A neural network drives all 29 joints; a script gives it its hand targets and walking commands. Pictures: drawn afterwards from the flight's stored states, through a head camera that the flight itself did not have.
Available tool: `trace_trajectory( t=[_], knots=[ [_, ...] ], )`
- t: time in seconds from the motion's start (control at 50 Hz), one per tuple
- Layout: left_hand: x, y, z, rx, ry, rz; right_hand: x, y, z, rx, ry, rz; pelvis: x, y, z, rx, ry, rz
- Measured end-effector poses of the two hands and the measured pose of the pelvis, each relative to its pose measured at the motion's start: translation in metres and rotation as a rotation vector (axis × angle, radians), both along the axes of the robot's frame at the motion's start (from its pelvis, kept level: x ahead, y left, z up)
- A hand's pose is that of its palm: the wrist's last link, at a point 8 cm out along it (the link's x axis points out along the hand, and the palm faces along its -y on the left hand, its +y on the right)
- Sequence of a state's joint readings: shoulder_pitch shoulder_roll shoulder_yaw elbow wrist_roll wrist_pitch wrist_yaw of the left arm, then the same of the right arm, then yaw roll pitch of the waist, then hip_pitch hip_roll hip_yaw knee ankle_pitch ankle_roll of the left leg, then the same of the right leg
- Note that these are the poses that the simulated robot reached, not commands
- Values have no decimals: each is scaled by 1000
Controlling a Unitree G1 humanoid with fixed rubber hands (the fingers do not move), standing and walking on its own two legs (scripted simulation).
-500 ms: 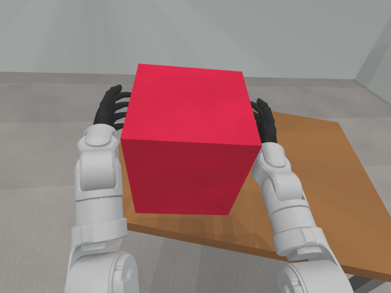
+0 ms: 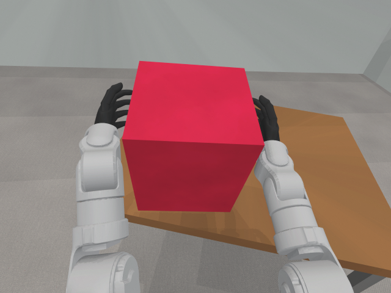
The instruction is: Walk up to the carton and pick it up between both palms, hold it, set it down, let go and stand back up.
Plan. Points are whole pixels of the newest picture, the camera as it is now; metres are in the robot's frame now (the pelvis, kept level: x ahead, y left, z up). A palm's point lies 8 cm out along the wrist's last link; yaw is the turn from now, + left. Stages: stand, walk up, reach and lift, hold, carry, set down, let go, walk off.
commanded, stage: hold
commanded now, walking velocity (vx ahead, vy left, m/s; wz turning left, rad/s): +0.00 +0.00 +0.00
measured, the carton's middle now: (188, 142) +0.39 +0.00 +0.14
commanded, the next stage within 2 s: none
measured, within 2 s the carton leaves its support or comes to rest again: neither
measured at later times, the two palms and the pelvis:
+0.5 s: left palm (105, 123) +0.37 +0.16 +0.20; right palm (263, 136) +0.36 -0.14 +0.19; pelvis +0.02 +0.01 +0.00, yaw +0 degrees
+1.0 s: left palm (109, 118) +0.37 +0.15 +0.21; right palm (267, 135) +0.36 -0.15 +0.19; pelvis +0.01 +0.00 +0.00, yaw +1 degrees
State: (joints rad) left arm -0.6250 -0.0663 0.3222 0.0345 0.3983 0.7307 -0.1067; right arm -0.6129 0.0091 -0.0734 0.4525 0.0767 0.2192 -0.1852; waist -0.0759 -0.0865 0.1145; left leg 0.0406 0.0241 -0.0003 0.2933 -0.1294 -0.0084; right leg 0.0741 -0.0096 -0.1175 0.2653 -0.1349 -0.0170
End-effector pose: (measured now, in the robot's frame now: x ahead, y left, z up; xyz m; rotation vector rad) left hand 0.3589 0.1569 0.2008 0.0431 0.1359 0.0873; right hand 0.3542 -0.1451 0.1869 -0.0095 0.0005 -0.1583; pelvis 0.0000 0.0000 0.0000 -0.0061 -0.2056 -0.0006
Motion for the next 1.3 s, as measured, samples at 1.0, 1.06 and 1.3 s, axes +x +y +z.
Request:
trace_trajectory(
  t=[1.0, 1.06, 1.3],
  knots=[
    [10, -3, 9, 15, -2, -23, 4, -2, 2, 22, 2, -20, 5, 1, 0, 0, 4, 11],
    [11, -1, 8, 10, 1, -25, 5, -1, 2, 27, 5, -21, 7, 3, 0, -1, 3, 7],
    [6, 14, -2, -1, -7, -3, 8, 14, 4, 0, -3, 5, 14, 10, 0, -6, -5, 4]
  ],
)
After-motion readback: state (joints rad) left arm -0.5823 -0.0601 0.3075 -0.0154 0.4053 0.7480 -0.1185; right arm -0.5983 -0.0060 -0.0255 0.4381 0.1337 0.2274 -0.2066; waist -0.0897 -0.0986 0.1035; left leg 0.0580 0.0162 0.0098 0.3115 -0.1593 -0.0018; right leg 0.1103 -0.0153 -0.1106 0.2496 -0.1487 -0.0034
